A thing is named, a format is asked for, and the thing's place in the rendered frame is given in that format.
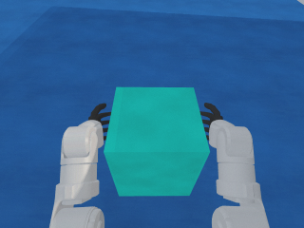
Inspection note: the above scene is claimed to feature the left robot upper arm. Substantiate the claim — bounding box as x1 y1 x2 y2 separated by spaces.
50 206 105 228

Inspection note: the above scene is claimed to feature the carton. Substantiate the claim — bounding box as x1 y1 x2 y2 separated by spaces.
104 86 210 197

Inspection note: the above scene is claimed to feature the robot right forearm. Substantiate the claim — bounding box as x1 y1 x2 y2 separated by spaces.
209 120 270 228

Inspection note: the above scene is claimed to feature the robot left hand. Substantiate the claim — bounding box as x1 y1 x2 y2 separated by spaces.
88 103 111 141

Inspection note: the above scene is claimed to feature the right robot upper arm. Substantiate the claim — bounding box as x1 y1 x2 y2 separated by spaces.
212 205 269 228

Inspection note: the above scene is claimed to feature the robot left forearm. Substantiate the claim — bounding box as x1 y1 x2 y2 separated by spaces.
49 120 104 228

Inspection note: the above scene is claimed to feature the robot right hand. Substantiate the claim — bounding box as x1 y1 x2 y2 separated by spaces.
199 103 223 141

